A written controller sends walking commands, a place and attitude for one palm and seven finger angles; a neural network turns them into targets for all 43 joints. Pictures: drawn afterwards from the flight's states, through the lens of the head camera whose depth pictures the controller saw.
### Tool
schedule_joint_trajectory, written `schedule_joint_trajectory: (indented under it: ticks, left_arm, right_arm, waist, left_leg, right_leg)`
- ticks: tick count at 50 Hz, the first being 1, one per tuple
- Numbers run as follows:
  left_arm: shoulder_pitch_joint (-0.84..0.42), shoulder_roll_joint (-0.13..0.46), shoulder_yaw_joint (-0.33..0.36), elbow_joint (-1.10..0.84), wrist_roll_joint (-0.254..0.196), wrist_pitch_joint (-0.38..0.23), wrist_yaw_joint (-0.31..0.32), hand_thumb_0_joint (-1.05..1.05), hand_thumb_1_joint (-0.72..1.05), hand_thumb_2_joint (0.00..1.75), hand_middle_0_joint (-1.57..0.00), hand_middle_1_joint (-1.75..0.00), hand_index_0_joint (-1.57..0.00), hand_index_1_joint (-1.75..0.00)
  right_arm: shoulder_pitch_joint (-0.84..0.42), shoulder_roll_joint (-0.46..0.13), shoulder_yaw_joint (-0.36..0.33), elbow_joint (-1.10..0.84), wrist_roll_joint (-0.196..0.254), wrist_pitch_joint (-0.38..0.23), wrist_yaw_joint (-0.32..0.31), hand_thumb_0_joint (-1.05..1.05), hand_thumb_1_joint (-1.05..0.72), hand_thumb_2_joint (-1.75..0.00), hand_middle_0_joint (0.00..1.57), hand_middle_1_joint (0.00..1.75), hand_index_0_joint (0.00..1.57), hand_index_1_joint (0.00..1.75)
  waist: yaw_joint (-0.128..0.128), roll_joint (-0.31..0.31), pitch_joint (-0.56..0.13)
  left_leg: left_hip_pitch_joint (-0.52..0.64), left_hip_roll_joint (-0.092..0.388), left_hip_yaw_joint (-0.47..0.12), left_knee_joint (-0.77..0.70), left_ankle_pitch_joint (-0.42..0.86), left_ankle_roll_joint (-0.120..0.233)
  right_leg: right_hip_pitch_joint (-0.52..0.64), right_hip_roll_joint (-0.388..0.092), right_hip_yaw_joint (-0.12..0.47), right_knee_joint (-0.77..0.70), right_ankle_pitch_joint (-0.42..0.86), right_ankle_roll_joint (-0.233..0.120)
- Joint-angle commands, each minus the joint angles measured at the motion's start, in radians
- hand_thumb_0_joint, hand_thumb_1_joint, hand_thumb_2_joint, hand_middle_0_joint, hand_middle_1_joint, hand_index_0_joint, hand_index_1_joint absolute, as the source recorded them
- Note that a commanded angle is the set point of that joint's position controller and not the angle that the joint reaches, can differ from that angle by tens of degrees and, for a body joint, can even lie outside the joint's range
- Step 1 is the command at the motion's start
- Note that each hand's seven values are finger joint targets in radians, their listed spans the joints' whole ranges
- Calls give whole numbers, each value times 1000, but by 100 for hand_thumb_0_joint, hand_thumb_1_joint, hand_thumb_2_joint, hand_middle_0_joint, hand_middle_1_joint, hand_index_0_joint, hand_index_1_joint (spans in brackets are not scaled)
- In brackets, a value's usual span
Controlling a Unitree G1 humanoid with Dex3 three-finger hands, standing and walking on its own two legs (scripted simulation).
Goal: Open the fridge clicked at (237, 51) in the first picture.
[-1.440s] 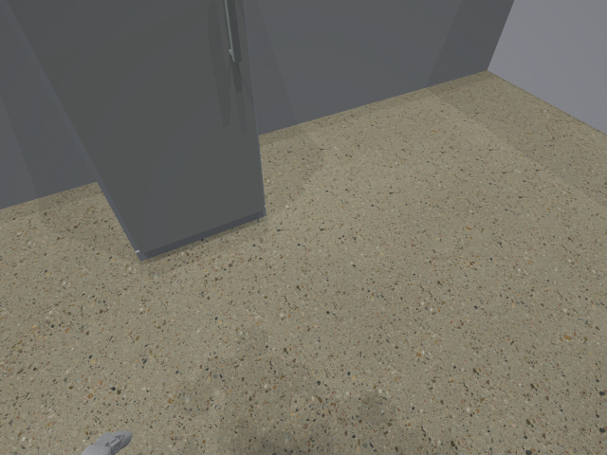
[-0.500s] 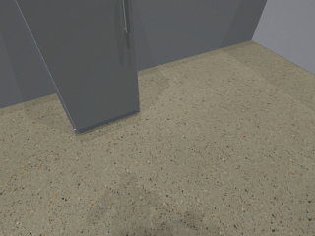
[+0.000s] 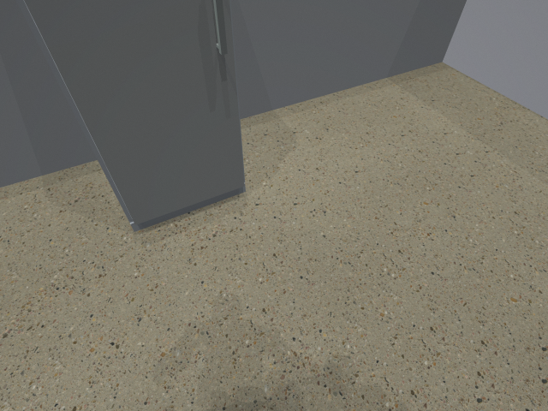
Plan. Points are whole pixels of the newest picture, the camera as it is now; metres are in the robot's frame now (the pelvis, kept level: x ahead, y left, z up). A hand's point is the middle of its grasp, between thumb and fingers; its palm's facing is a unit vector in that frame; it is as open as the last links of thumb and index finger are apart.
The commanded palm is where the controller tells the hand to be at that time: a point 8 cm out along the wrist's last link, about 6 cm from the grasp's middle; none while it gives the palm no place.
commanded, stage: look at it before walking up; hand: right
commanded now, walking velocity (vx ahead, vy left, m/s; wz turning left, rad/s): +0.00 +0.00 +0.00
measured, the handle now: (215, 2) +1.14 +0.24 +0.14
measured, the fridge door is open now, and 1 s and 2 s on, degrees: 0 0 0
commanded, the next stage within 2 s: walk to a spot facing it in 0.20 s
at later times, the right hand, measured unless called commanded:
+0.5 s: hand out of the picture +0.07 -0.23 -0.17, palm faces +0.01 +0.96 -0.27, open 7.4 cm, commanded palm none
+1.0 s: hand (384, 339) +0.30 -0.20 -0.19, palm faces -0.06 +0.99 -0.14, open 7.4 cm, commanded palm none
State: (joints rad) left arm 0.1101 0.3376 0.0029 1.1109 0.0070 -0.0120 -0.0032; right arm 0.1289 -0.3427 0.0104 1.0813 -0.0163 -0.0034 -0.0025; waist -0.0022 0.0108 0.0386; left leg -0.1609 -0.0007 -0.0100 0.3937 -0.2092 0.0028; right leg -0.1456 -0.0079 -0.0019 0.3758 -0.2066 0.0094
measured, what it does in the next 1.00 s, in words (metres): walks ahead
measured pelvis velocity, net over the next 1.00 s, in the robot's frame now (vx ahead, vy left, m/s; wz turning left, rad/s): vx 0.22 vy -0.03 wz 0.02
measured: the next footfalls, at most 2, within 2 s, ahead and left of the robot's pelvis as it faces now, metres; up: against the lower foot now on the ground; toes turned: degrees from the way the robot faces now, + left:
left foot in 1.06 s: +0.40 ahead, +0.07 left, +0.00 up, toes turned +9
right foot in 1.46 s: +0.52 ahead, -0.15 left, +0.00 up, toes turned -1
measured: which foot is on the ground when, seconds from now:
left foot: down 0.00-0.62, up 0.64-1.00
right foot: down 0.00-1.00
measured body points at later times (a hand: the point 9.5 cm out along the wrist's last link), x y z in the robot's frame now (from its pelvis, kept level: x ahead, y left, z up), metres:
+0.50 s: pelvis +0.03 -0.01 -0.01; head +0.02 -0.01 +0.44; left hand +0.09 +0.27 -0.15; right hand +0.07 -0.28 -0.15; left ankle +0.00 +0.12 -0.75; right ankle +0.00 -0.12 -0.74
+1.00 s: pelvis +0.22 -0.03 -0.02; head +0.26 -0.04 +0.43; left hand +0.05 +0.15 -0.15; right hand +0.31 -0.25 -0.18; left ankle +0.35 +0.08 -0.72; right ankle +0.03 -0.12 -0.74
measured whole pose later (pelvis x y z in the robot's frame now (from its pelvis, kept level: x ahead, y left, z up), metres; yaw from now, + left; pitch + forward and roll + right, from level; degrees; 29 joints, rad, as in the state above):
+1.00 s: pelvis +0.22 -0.03 -0.02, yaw +1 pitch +0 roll +1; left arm 0.54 0.08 0.01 1.21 0.02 -0.08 0.04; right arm 0.13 -0.17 -0.04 1.03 -0.02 0.00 0.02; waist 0.05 0.01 0.10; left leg -0.56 0.05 0.14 0.71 -0.18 0.05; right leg 0.18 -0.01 -0.14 0.25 -0.42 -0.01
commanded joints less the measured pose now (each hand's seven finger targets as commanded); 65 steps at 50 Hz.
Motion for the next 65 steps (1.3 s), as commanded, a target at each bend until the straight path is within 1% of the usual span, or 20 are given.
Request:
schedule_joint_trajectory:
  ticks: [1, 15, 17, 20, 24, 28, 29, 31, 32, 36, 43, 47, 51, 52, 53, 54, 55, 57, 60, 65]
  left_arm:
    - [-52, 206, 35, -63, 2, -20, 14, 0, 90, 90, -20, -30, -20, -30]
    - [-59, 208, 34, -64, 1, -21, 16, 0, 90, 90, -20, -30, -20, -30]
    - [8, 73, 2, -34, 8, -2, 9, 0, 90, 90, -20, -30, -20, -30]
    - [37, 62, 4, -40, 18, 10, 1, 0, 90, 90, -20, -30, -20, -30]
    - [41, 41, 18, -81, 20, 2, -3, 0, 90, 90, -20, -30, -20, -30]
    - [156, -5, 25, -70, 9, -24, -8, 0, 90, 90, -20, -30, -20, -30]
    - [246, -11, 27, -40, 7, -32, -4, 0, 90, 90, -20, -30, -20, -30]
    - [478, 121, 68, 23, 24, -44, 19, 0, 90, 90, -20, -30, -20, -30]
    - [486, 88, 58, 31, 19, -41, 22, 0, 90, 90, -20, -30, -20, -30]
    - [412, -28, 34, 7, 14, -73, 36, 0, 90, 90, -20, -30, -20, -30]
    - [466, -103, 29, 56, 8, -89, 49, 0, 90, 90, -20, -30, -20, -30]
    - [496, -92, 33, 84, 12, -83, 52, 0, 90, 90, -20, -30, -20, -30]
    - [418, -40, 53, 73, 5, -78, 52, 0, 90, 90, -20, -30, -20, -30]
    - [422, -61, 50, 61, -3, -76, 41, 0, 90, 90, -20, -30, -20, -30]
    - [498, -133, 40, 36, -16, -80, 33, 0, 90, 90, -20, -30, -20, -30]
    - [439, -127, 43, 16, -17, -76, 36, 0, 90, 90, -20, -30, -20, -30]
    - [378, -131, 51, 6, -15, -70, 31, 0, 90, 90, -20, -30, -20, -30]
    - [294, -155, 48, -22, 6, -54, 22, 0, 90, 90, -20, -30, -20, -30]
    - [344, -200, 39, -12, 16, -16, 21, 0, 90, 90, -20, -30, -20, -30]
    - [245, -194, 35, -72, 11, -9, 15, 0, 90, 90, -20, -30, -20, -30]
  right_arm:
    - [-38, -207, -45, -59, 5, -27, -9, 0, -90, -90, 20, 30, 20, 30]
    - [-41, -208, -47, -60, 5, -28, -10, 0, -90, -90, 20, 30, 20, 30]
    - [37, -81, -19, -28, 6, -8, -15, 0, -90, -90, 20, 30, 20, 30]
    - [91, -112, -36, -25, -4, 6, -1, 0, -90, -90, 20, 30, 20, 30]
    - [185, -143, -68, -31, -6, -6, -3, 0, -90, -90, 20, 30, 20, 30]
    - [160, -103, -74, -51, -4, -27, -3, 0, -90, -90, 20, 30, 20, 30]
    - [138, -70, -70, -59, 0, -24, -1, 0, -90, -90, 20, 30, 20, 30]
    - [85, 50, -46, -113, 5, -28, 9, 0, -90, -90, 20, 30, 20, 30]
    - [33, 22, -55, -126, -10, -31, 0, 0, -90, -90, 20, 30, 20, 30]
    - [83, 77, -61, -78, -10, -38, 21, 0, -90, -90, 20, 30, 20, 30]
    - [-6, 144, -57, -110, -5, -20, 35, 0, -90, -90, 20, 30, 20, 30]
    - [-63, 157, -57, -125, 0, -28, 31, 0, -90, -90, 20, 30, 20, 30]
    - [256, 90, -86, -33, -13, -44, 15, 0, -90, -90, 20, 30, 20, 30]
    - [390, 23, -106, 3, -21, -60, 7, 0, -90, -90, 20, 30, 20, 30]
    - [469, -74, -129, 17, -17, -66, -10, 0, -90, -90, 20, 30, 20, 30]
    - [439, -100, -135, 16, 5, -60, -14, 0, -90, -90, 20, 30, 20, 30]
    - [332, -61, -128, -7, 7, -55, -15, 0, -90, -90, 20, 30, 20, 30]
    - [199, 38, -92, -39, 2, -64, -18, 0, -90, -90, 20, 30, 20, 30]
    - [141, 96, -67, -49, -7, -76, -24, 0, -90, -90, 20, 30, 20, 30]
    - [154, 66, -74, -60, -9, -62, -15, 0, -90, -90, 20, 30, 20, 30]
  waist:
    - [0, -12, -68]
    - [0, -9, -89]
    - [-3, 2, -107]
    - [-18, 62, 4]
    - [-43, 179, 84]
    - [24, 62, 68]
    - [61, -3, 50]
    - [127, -354, 62]
    - [118, -258, 119]
    - [48, -59, 110]
    - [35, -128, 133]
    - [44, -153, 137]
    - [-113, -134, -42]
    - [-166, -47, -134]
    - [-148, 203, -280]
    - [-132, 153, -256]
    - [-103, 84, -124]
    - [-35, -22, 35]
    - [45, -20, 53]
    - [37, 100, 22]
  left_leg:
    - [14, 122, -103, -70, 138, 29]
    - [45, 125, -94, -66, 211, 28]
    - [52, 120, -86, -66, 18, 10]
    - [16, 139, -170, -130, -350, 43]
    - [43, 283, -335, -236, -468, 149]
    - [-50, 254, -183, -102, -229, 147]
    - [-155, 185, -99, 4, -218, 108]
    - [-500, -17, 110, 531, -356, 8]
    - [-550, 32, 16, 655, -341, 24]
    - [-555, 110, 16, 755, -141, 4]
    - [-528, 85, 128, 517, 42, -4]
    - [-373, 26, 183, 301, 49, 37]
    - [17, -28, 176, 182, 68, 98]
    - [275, 89, 34, 141, 107, 147]
    - [491, 393, -438, 61, 222, 273]
    - [408, 467, -574, -62, 173, 319]
    - [255, 444, -482, -118, -8, 304]
    - [-54, 382, -312, -149, 9, 238]
    - [-241, 298, -86, -158, 244, 182]
    - [-225, 194, -30, -91, 438, 177]
  right_leg:
    - [18, -109, 97, -57, 132, -35]
    - [44, -113, 91, -56, 195, -32]
    - [34, -98, 67, -37, 47, -14]
    - [-127, -44, 42, 28, -244, -18]
    - [-309, -31, -35, 285, -264, -15]
    - [-126, -53, -69, 138, -175, -25]
    - [28, -51, -46, 41, -142, -32]
    - [222, -374, 459, -225, -252, -161]
    - [179, -397, 475, -228, -192, -183]
    - [187, -316, 221, -175, 236, -185]
    - [177, -204, -20, -208, 419, -128]
    - [177, -221, -77, -162, 650, -130]
    - [159, -224, -124, 241, 861, -89]
    - [-39, -179, -128, 519, 596, -58]
    - [-318, -1, -133, 893, -210, -17]
    - [-382, -5, 1, 1077, -345, -44]
    - [-411, -68, 18, 1099, -263, -53]
    - [-402, -129, 31, 1024, -164, -39]
    - [-287, -148, -10, 835, -153, -6]
    - [-222, -110, -96, 483, -50, 41]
